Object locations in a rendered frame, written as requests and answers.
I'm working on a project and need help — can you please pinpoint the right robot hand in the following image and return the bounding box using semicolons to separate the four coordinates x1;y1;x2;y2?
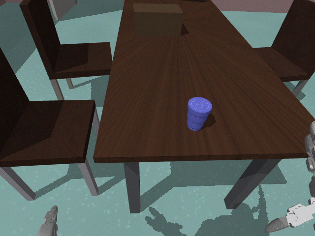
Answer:
265;121;315;233

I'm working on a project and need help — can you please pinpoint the chair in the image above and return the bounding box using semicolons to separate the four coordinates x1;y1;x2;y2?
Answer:
0;48;100;201
253;0;315;97
19;0;112;100

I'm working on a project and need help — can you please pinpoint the left robot hand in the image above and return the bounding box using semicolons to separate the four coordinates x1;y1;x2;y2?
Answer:
37;206;58;236

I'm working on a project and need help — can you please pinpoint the table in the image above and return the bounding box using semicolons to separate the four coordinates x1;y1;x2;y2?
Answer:
93;0;315;213

